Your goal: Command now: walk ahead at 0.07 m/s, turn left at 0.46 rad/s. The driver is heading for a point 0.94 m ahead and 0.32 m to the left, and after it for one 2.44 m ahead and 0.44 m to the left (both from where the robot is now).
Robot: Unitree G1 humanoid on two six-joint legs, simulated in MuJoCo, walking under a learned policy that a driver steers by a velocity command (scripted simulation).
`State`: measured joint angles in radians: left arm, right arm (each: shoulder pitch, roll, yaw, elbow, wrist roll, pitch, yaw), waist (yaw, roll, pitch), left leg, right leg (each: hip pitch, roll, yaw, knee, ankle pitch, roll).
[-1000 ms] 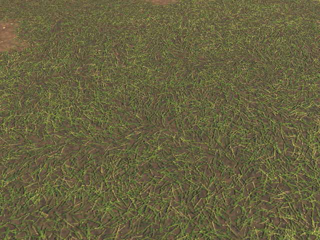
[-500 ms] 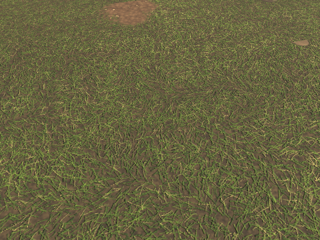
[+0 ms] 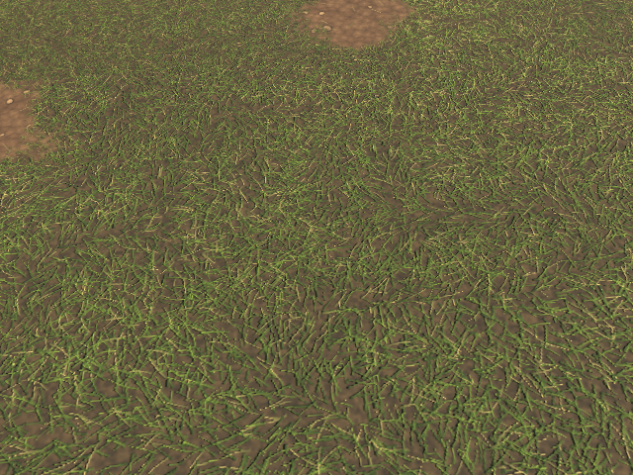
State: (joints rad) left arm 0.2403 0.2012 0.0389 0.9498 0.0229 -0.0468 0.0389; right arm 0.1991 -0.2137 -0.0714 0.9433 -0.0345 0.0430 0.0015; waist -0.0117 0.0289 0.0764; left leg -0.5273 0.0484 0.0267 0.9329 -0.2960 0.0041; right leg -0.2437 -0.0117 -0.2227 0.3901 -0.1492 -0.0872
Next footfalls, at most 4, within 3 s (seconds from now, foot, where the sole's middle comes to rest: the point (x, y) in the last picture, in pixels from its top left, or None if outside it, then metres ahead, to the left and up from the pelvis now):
0.18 left None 0.05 0.12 -0.78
0.66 right None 0.11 -0.06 -0.78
1.10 left None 0.25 0.27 -0.78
1.66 right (200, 401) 0.62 0.30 -0.78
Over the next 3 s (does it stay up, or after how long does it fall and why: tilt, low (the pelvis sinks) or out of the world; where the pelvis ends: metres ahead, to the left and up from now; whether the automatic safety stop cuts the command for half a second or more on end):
stays up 0.99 0.48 -0.18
